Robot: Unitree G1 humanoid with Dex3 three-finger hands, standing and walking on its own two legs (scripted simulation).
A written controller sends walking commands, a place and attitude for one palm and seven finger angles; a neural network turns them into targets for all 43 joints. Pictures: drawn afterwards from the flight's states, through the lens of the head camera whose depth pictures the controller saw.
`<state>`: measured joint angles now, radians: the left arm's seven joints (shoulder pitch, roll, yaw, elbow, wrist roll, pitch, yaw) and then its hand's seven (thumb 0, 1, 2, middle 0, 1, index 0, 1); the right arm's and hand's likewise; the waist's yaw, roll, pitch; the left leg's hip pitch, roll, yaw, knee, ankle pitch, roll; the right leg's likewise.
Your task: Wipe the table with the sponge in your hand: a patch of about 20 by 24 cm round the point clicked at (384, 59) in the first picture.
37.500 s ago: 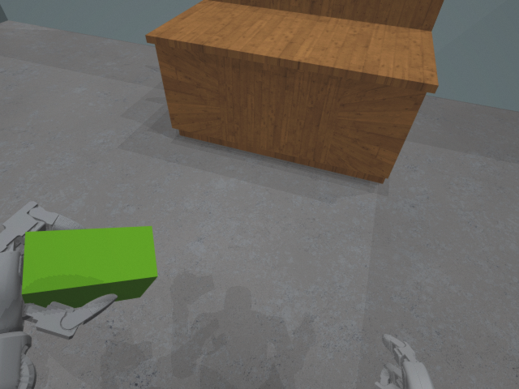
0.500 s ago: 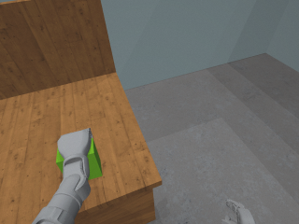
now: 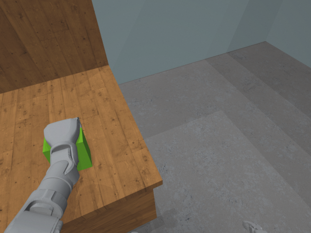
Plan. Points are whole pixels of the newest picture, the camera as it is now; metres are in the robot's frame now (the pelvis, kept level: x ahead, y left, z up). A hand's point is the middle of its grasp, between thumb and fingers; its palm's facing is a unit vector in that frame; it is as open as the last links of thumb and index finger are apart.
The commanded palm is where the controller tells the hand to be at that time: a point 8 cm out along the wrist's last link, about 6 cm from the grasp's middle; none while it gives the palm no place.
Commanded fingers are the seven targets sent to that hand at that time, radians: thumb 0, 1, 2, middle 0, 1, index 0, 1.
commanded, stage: wipe forward along the middle lane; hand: left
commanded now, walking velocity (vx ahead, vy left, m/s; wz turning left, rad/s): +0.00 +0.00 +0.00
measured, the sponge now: (71, 156) +0.34 +0.29 -0.04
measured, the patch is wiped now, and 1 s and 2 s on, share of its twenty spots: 1.00 1.00 1.00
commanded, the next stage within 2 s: slide back across to the first lane in 0.60 s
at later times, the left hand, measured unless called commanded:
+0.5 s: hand (66, 129) +0.41 +0.31 +0.01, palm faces -0.11 +0.02 -0.99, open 10.3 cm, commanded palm +0.39 +0.30 +0.03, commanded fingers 0.00 0.10 1.30 -1.20 -1.60 -1.20 -1.60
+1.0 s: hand (62, 122) +0.43 +0.33 +0.01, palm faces -0.09 -0.01 -1.00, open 10.3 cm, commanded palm +0.40 +0.33 +0.05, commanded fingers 0.00 0.10 1.30 -1.20 -1.60 -1.20 -1.60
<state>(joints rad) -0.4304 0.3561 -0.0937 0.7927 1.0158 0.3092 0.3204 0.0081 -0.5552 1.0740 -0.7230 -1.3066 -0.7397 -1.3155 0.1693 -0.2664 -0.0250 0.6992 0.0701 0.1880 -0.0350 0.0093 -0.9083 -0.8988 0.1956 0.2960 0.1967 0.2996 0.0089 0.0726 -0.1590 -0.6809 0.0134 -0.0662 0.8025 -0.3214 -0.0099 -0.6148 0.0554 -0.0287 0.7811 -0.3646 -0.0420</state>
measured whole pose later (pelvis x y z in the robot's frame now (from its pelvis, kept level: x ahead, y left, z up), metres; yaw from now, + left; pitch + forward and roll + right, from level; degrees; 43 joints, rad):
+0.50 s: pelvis +0.01 +0.02 +0.00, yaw -1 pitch +15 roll -2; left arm -0.62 0.42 -0.05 1.00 1.03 0.25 0.32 0.01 -0.56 1.08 -0.73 -1.30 -0.75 -1.31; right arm 0.21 -0.26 -0.03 0.71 0.06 0.20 -0.02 0.01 -0.91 -0.90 0.20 0.30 0.20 0.30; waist -0.02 0.07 -0.18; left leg -0.77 0.01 -0.06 0.84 -0.34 0.00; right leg -0.69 0.05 -0.02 0.79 -0.37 -0.02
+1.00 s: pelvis +0.02 +0.04 +0.00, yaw -2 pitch +16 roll -3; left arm -0.65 0.46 0.00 1.04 1.04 0.23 0.33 0.01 -0.55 1.08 -0.71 -1.33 -0.72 -1.34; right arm 0.26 -0.24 -0.02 0.72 0.07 0.20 0.00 0.01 -0.91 -0.90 0.20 0.30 0.20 0.30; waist -0.05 0.06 -0.17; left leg -0.76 0.01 -0.04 0.83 -0.35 0.03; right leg -0.67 0.05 0.00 0.74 -0.35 0.00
